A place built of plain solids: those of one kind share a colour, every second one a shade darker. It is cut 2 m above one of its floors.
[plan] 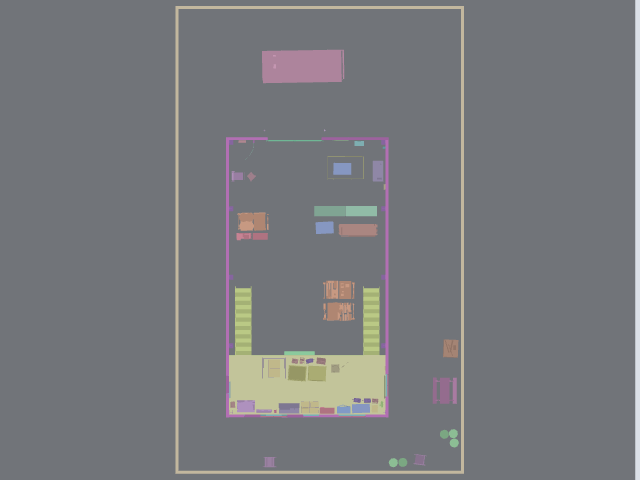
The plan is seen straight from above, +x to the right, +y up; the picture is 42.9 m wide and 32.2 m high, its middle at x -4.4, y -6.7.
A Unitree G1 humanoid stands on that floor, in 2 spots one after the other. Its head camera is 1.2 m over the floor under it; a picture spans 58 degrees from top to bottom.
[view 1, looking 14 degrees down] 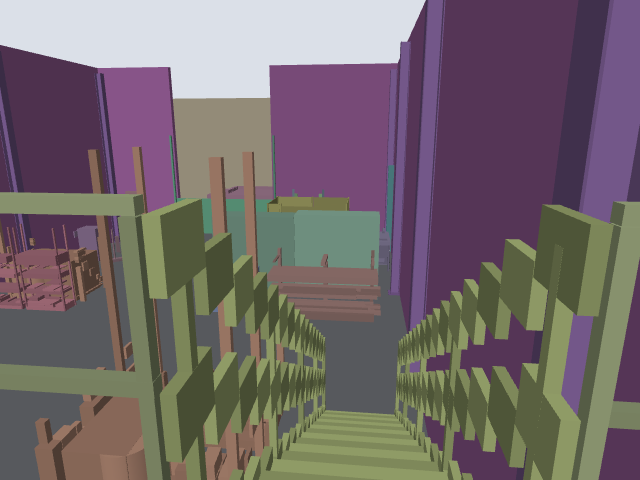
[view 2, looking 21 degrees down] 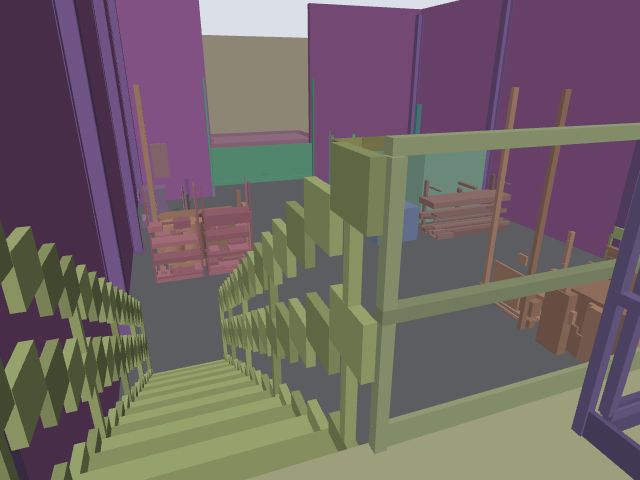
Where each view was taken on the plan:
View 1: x -0.95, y -15.44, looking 96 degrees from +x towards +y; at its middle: longspan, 10.71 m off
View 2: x -9.55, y -15.44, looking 70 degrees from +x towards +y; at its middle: stair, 1.57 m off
